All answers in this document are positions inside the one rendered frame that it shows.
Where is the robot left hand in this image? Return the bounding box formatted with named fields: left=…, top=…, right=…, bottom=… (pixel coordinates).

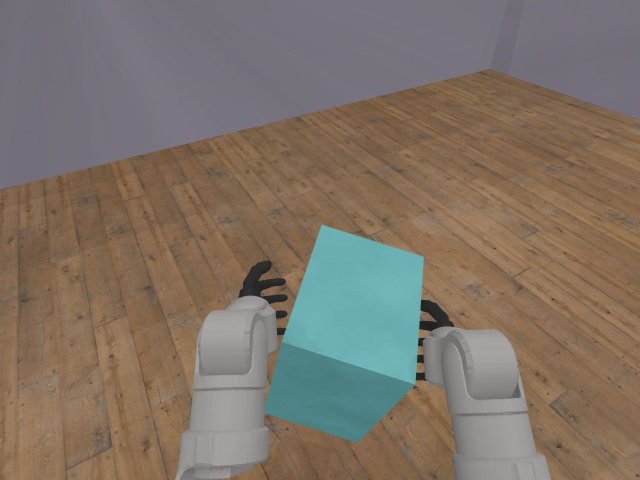
left=238, top=261, right=288, bottom=335

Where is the carton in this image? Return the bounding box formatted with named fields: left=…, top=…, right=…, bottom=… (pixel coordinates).
left=264, top=225, right=424, bottom=443

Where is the left robot forearm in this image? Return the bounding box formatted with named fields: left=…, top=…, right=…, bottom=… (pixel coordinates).
left=175, top=296, right=278, bottom=480

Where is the robot right hand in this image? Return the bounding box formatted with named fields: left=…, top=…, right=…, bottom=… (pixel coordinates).
left=416, top=300, right=454, bottom=381

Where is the right robot forearm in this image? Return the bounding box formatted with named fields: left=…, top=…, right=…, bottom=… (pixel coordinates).
left=422, top=326, right=551, bottom=480

